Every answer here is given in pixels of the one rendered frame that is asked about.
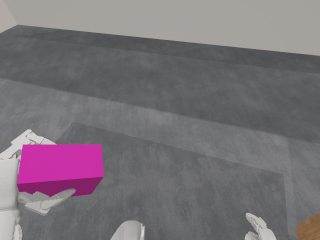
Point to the left robot thigh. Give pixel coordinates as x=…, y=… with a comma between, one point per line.
x=130, y=230

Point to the robot left hand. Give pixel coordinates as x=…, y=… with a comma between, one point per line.
x=10, y=196

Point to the robot left forearm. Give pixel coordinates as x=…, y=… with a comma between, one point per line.
x=9, y=224

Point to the robot right hand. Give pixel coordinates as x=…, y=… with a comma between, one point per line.
x=260, y=227

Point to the sponge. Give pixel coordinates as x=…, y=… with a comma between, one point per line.
x=53, y=168

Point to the table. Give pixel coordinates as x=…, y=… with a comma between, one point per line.
x=309, y=229

